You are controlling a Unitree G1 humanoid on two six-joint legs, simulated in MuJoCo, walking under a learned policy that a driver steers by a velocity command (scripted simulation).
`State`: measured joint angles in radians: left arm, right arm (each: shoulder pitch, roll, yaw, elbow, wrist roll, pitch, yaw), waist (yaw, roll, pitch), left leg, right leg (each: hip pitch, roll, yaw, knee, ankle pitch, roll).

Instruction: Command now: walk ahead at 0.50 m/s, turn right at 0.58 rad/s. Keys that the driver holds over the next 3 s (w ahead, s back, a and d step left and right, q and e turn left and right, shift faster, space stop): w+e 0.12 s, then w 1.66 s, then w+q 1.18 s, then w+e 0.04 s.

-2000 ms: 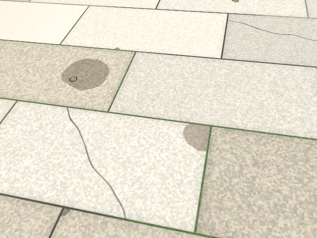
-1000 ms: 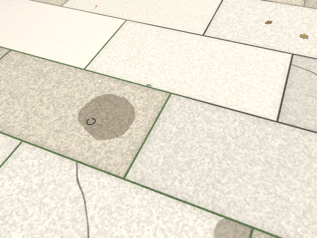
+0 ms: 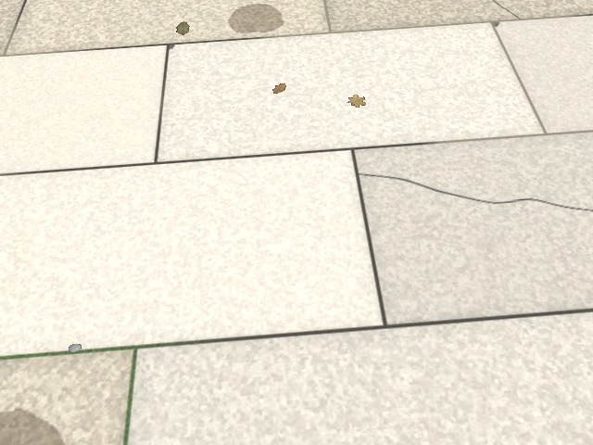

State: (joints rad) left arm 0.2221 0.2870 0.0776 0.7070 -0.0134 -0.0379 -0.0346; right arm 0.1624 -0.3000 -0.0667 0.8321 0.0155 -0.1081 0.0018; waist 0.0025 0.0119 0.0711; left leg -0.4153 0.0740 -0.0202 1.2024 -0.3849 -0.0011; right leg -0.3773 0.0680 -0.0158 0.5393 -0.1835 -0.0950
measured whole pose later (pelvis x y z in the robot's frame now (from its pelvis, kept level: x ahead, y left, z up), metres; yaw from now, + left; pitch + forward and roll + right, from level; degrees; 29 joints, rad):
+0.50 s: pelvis +0.30 +0.05 +0.00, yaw -10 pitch +1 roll +1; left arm 0.34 0.28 0.06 0.76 -0.02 -0.05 0.01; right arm 0.16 -0.27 -0.06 0.79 0.00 -0.11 0.04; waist 0.01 -0.03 0.02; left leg -0.36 -0.05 0.03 0.50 -0.17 0.05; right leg -0.36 0.03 0.09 1.16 -0.41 -0.04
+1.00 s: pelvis +0.57 -0.05 +0.00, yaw -10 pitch +2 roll +0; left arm 0.12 0.26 0.04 0.67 0.00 -0.08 -0.03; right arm 0.34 -0.30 -0.04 0.90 0.02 -0.07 0.01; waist -0.04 0.02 0.03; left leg -0.30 0.01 -0.03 1.10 -0.44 0.03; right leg -0.41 0.02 -0.04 0.53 -0.16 -0.05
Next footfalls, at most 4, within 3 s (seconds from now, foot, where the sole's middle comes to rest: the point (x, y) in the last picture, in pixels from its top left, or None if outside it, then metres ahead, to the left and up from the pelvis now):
0.38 left None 0.41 0.12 -0.77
0.90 right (389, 346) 0.66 -0.16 -0.77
1.42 left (306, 236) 0.98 0.03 -0.77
1.94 right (403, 166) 1.23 -0.26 -0.77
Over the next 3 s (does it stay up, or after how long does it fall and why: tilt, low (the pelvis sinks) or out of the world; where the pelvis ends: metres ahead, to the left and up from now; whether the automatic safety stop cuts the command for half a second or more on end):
stays up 1.66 -0.05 -0.01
